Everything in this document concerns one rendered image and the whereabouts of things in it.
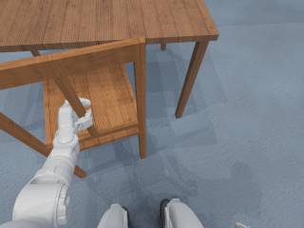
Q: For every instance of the left robot shin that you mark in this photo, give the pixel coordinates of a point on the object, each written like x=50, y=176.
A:
x=115, y=205

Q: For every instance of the robot left upper arm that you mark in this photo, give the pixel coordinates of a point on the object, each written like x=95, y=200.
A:
x=42, y=205

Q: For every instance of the chair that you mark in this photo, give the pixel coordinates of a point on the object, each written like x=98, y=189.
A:
x=95, y=73

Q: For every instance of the robot left forearm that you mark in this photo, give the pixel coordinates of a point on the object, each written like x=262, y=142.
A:
x=60, y=164

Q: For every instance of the robot right thigh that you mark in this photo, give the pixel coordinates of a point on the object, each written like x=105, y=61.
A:
x=179, y=215

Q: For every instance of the table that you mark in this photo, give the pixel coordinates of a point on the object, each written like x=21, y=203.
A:
x=32, y=25

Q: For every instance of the left robot hand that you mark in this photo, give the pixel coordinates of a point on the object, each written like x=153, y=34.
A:
x=67, y=118

